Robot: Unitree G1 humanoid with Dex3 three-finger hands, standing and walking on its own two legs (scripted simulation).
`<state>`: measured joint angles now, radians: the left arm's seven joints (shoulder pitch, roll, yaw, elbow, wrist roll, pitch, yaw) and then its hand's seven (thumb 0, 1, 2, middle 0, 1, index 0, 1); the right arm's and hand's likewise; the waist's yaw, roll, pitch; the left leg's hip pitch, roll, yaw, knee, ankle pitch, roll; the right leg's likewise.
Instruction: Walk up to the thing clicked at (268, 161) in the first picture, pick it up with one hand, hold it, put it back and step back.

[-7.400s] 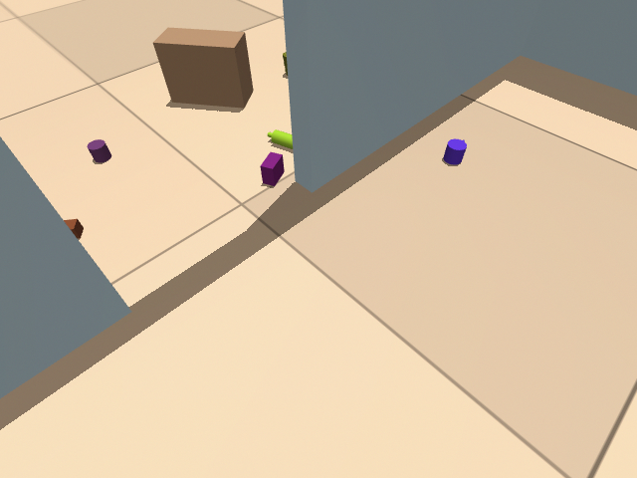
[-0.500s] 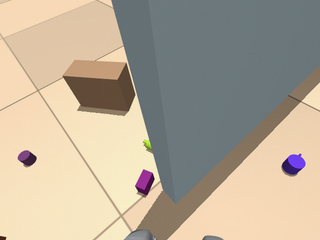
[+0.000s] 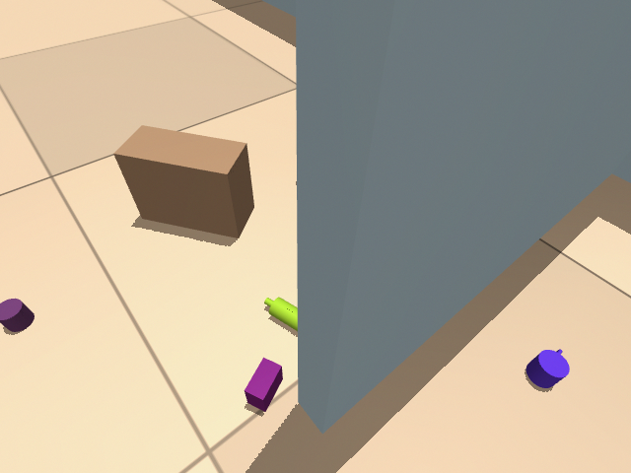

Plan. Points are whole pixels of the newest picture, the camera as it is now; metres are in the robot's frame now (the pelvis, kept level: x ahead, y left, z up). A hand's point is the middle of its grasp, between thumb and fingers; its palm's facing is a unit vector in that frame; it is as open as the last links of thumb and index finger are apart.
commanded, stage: walk up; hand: left
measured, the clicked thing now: (264, 384) +0.49 +0.16 -0.72
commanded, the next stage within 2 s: stand in 0.82 s
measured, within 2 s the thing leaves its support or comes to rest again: neither
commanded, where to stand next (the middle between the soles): +0.08 -0.01 m, yaw +0 degrees
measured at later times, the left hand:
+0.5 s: hand out of the picture +0.09 +0.24 -0.15, palm faces +0.00 -0.94 -0.34, open 7.4 cm
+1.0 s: hand out of the picture +0.12 +0.24 -0.14, palm faces -0.03 -0.94 -0.34, open 7.4 cm
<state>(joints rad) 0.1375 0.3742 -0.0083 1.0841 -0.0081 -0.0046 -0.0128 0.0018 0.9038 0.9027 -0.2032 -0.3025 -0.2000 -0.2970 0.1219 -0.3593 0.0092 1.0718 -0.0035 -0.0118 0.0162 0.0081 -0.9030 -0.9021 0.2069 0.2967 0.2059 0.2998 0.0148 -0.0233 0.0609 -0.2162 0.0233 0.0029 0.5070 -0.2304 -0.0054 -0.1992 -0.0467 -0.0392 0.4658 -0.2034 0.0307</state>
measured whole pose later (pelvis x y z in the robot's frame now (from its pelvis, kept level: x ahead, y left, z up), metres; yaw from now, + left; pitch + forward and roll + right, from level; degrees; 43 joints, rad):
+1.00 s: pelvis +0.03 -0.01 +0.01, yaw +0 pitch -2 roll +0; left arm 0.07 0.35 0.00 1.14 0.01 -0.01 0.00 0.00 0.90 0.90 -0.20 -0.30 -0.20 -0.30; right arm 0.08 -0.34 -0.01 1.15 -0.01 0.00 0.01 0.01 -0.90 -0.90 0.21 0.30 0.21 0.30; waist -0.01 0.00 0.06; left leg -0.11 0.03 0.01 0.32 -0.17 -0.02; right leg -0.12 -0.04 -0.04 0.32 -0.16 0.03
